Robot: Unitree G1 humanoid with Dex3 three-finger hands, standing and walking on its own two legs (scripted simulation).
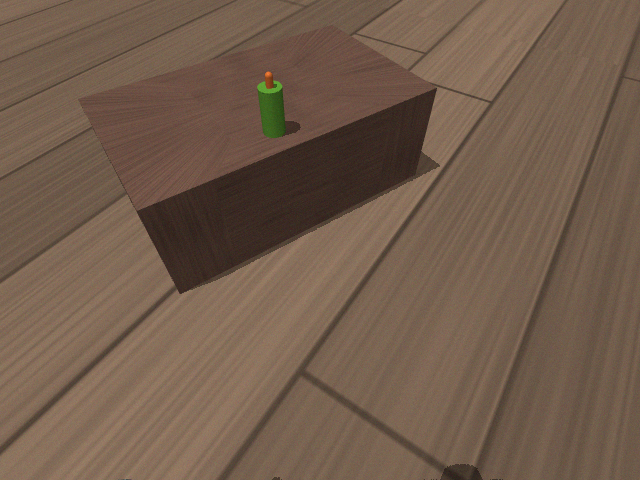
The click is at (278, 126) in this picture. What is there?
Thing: necked bottle
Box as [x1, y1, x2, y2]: [257, 72, 285, 137]
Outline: 266,72 265,80 257,86 263,133 269,137 277,137 282,135 285,131 281,84 279,82 272,80 271,73
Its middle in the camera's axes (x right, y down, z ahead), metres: -0.15 -0.44 +1.27
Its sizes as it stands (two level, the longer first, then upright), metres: 0.079 0.079 0.213
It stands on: a support 0.45 m high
